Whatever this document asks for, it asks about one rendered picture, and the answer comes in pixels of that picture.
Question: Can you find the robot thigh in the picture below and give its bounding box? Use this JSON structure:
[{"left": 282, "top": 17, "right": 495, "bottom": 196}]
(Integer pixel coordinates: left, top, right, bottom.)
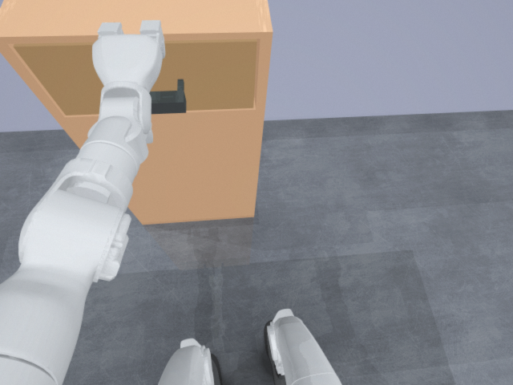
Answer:
[
  {"left": 267, "top": 316, "right": 342, "bottom": 385},
  {"left": 158, "top": 345, "right": 213, "bottom": 385}
]

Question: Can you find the handle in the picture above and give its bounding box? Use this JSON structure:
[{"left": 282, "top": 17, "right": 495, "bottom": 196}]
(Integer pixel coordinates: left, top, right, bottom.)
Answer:
[{"left": 149, "top": 79, "right": 186, "bottom": 114}]

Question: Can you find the robot left thigh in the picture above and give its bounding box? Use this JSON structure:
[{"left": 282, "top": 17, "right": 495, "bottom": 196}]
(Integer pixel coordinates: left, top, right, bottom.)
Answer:
[{"left": 158, "top": 345, "right": 213, "bottom": 385}]

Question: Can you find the left robot upper arm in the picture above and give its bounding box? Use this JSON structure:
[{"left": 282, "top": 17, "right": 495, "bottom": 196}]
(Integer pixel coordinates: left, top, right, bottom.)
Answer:
[{"left": 0, "top": 189, "right": 131, "bottom": 385}]

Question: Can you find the cabinet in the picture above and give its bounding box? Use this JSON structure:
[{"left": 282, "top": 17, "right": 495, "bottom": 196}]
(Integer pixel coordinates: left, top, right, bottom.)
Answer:
[{"left": 0, "top": 0, "right": 273, "bottom": 225}]

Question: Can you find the drawer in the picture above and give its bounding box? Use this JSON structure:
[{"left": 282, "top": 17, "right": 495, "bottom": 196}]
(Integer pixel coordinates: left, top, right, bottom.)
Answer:
[{"left": 14, "top": 38, "right": 257, "bottom": 116}]

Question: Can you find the robot right thigh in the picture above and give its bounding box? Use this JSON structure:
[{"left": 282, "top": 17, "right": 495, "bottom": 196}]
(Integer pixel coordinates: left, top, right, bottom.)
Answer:
[{"left": 267, "top": 316, "right": 342, "bottom": 385}]

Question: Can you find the robot left hand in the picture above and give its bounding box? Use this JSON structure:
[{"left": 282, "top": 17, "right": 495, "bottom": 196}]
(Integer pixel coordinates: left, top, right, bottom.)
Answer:
[{"left": 92, "top": 20, "right": 165, "bottom": 144}]

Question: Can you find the left robot forearm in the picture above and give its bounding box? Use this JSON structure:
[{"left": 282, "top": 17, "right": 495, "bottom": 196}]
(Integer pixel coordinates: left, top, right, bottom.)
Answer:
[{"left": 18, "top": 81, "right": 151, "bottom": 264}]

